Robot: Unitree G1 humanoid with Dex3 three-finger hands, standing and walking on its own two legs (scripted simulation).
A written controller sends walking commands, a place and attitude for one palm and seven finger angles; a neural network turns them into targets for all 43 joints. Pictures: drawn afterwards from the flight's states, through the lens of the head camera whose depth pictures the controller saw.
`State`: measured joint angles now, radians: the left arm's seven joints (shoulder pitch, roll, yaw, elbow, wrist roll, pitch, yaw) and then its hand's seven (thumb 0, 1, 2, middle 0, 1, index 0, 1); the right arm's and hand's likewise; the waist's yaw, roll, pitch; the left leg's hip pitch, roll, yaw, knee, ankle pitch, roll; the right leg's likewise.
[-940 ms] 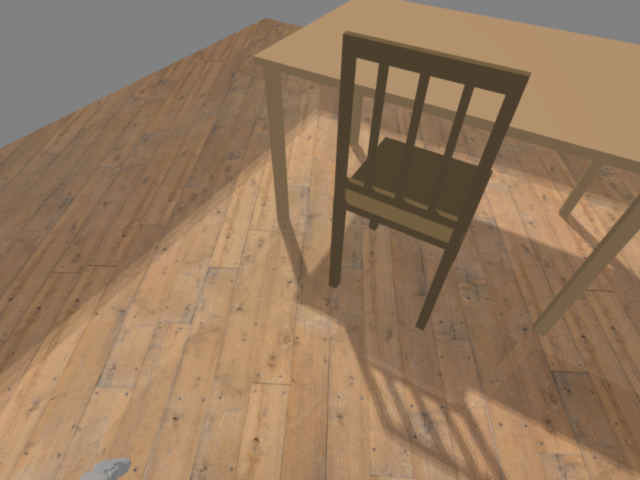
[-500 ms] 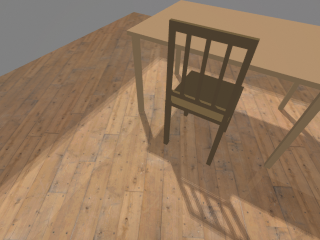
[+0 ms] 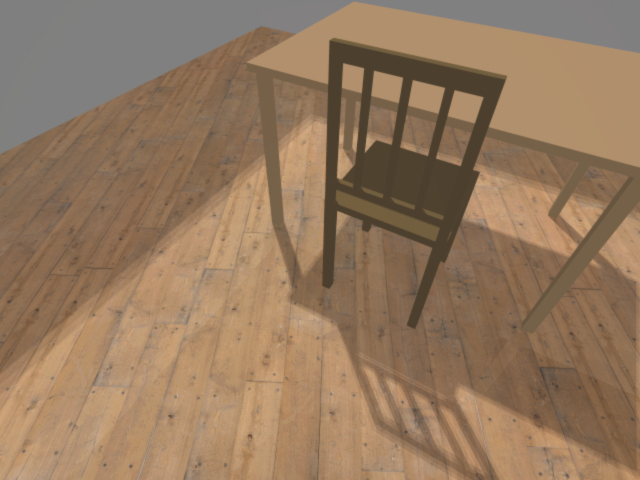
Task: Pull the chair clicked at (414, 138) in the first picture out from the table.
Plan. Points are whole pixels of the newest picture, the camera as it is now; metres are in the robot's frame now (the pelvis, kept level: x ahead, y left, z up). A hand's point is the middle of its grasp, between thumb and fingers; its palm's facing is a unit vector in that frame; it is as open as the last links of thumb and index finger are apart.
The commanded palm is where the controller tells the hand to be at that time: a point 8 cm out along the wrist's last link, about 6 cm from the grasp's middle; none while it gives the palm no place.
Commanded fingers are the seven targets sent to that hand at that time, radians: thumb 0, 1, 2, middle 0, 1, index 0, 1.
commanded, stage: look at it before walking up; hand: left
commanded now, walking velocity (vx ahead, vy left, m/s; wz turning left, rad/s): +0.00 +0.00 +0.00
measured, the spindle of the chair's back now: (396, 145) +0.90 -0.14 -0.06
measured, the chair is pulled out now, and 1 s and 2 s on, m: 0.00 0.00 0.00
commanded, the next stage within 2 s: turn to face it in 0.50 s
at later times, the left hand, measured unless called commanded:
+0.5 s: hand out of the picture +0.07 +0.25 -0.16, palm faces -0.02 -0.95 -0.32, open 7.4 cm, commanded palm none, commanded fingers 0.00 0.90 0.90 -0.20 -0.30 -0.20 -0.30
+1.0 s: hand out of the picture +0.06 +0.19 -0.18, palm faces -0.14 -0.95 -0.29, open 7.4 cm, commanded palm none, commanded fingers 0.00 0.90 0.90 -0.20 -0.30 -0.20 -0.30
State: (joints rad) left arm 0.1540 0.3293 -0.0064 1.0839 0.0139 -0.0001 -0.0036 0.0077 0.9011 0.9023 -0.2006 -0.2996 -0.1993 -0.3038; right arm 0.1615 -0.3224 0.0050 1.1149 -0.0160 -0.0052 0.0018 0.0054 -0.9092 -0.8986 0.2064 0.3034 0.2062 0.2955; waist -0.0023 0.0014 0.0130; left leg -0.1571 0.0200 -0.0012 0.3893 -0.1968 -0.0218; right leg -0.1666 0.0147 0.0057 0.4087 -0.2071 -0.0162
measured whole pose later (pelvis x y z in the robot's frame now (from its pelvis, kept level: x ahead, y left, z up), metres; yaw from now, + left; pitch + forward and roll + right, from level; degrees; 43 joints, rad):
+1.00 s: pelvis -0.01 -0.02 -0.03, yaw -11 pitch -2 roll +2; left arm 0.25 0.24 0.04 0.97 0.03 0.06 -0.02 0.01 0.90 0.90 -0.20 -0.30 -0.20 -0.30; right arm 0.16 -0.24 -0.04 0.99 -0.02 0.03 -0.01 0.00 -0.91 -0.90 0.21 0.30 0.21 0.30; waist 0.04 0.01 0.08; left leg -0.24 0.10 0.16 0.65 -0.35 -0.04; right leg -0.33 0.03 0.01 0.71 -0.34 -0.03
